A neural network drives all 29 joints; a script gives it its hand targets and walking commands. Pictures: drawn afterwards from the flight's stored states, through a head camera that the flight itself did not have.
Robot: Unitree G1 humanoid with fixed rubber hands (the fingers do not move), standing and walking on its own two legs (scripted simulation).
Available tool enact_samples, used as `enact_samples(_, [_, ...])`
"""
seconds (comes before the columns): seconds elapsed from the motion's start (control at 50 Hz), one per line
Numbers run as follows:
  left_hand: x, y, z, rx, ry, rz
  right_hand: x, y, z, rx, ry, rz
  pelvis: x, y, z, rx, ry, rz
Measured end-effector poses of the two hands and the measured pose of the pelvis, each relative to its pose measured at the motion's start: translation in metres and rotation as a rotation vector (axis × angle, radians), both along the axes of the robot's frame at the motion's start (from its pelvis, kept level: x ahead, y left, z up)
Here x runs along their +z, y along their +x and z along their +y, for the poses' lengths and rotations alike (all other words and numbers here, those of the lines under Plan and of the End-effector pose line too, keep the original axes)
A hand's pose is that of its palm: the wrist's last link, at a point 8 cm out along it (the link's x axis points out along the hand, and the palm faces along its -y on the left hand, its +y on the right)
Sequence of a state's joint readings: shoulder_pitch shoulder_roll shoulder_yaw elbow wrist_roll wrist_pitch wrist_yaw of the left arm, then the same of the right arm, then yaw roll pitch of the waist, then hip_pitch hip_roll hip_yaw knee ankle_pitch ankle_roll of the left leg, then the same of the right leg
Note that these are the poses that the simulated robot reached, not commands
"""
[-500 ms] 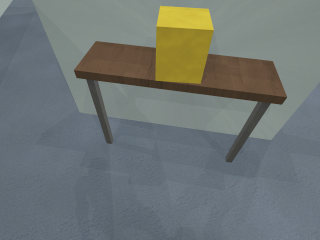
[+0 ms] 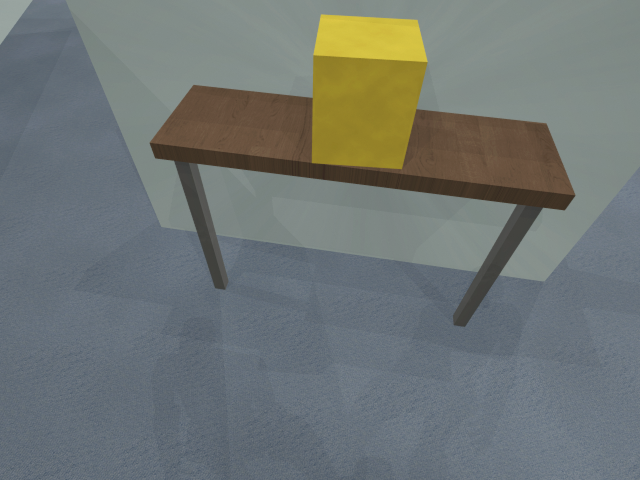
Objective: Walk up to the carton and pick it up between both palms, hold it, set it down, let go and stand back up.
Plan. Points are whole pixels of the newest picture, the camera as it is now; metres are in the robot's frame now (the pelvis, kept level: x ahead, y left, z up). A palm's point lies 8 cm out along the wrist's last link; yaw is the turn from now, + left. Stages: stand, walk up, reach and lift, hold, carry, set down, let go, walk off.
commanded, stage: stand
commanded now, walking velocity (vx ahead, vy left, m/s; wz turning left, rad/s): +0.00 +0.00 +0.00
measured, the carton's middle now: (362, 94) +0.87 -0.11 +0.03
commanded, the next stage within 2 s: walk up in 0.40 s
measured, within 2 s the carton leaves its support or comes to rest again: neither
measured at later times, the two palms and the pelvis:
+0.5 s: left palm out of the picture -0.04 +0.19 -0.15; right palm out of the picture -0.04 -0.20 -0.15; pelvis +0.00 +0.00 +0.00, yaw +0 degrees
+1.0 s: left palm out of the picture +0.08 +0.20 -0.14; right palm out of the picture -0.02 -0.29 -0.17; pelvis +0.04 -0.04 -0.02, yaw -6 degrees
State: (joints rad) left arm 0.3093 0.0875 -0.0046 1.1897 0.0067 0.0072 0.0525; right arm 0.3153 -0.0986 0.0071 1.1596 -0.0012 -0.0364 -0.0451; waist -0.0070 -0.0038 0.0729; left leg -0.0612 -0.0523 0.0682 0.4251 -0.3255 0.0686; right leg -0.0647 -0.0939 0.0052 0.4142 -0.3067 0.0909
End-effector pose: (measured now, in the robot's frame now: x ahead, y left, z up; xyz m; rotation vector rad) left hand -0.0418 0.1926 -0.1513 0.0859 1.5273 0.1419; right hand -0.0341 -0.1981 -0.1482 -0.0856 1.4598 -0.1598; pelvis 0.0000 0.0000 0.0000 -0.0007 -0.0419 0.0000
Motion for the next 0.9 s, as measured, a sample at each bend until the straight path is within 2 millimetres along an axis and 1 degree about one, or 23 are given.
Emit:
enact_samples(0.2, [0.000,-0.001,0.000,-0.001,0.001,0.003,0.001,0.000,-0.002,-0.003,-0.006,-0.009,0.000,-0.001,0.000,-0.001,-0.001,0.001])
enact_samples(0.44, [0.000,0.000,0.002,-0.001,0.003,-0.007,0.002,-0.006,-0.001,-0.004,-0.004,0.003,0.000,-0.003,-0.001,-0.001,0.000,-0.001])
enact_samples(0.58, [0.000,-0.002,0.000,-0.001,-0.004,-0.002,0.002,-0.009,-0.002,-0.007,-0.005,0.007,0.001,-0.003,-0.001,-0.002,-0.002,-0.001])
enact_samples(0.62, [-0.001,-0.001,0.000,-0.012,-0.003,-0.015,0.001,-0.009,-0.004,-0.012,-0.010,-0.005,-0.001,-0.003,-0.001,-0.014,0.001,0.000])
enact_samples(0.66, [-0.004,0.004,0.003,-0.044,0.007,-0.028,-0.001,-0.012,-0.011,-0.043,-0.027,-0.028,-0.005,-0.002,-0.003,-0.045,0.011,-0.002])
enact_samples(0.7, [-0.004,0.015,0.006,-0.087,0.021,-0.039,-0.002,-0.021,-0.020,-0.092,-0.048,-0.035,-0.007,0.001,-0.008,-0.073,0.019,-0.007])
enact_samples(0.72, [-0.004,0.025,0.006,-0.107,0.029,-0.054,-0.003,-0.029,-0.025,-0.114,-0.057,-0.028,-0.008,0.002,-0.010,-0.085,0.024,-0.012])
enact_samples(0.78, [-0.001,0.065,0.005,-0.160,0.054,-0.142,-0.006,-0.052,-0.038,-0.147,-0.065,0.026,-0.012,0.009,-0.019,-0.114,0.034,-0.029])
enact_samples(0.82, [0.001,0.094,0.001,-0.190,0.073,-0.219,-0.012,-0.064,-0.047,-0.151,-0.057,0.066,-0.017,0.014,-0.025,-0.127,0.035,-0.043])
enact_samples(0.86, [-0.001,0.117,-0.003,-0.206,0.094,-0.289,-0.022,-0.067,-0.056,-0.140,-0.043,0.097,-0.027,0.019,-0.033,-0.126,0.016,-0.059])
enact_samples(0.9, [-0.001,0.128,-0.004,-0.189,0.112,-0.332,-0.029,-0.059,-0.066,-0.112,-0.033,0.107,-0.032,0.024,-0.038,-0.113,-0.012,-0.067])
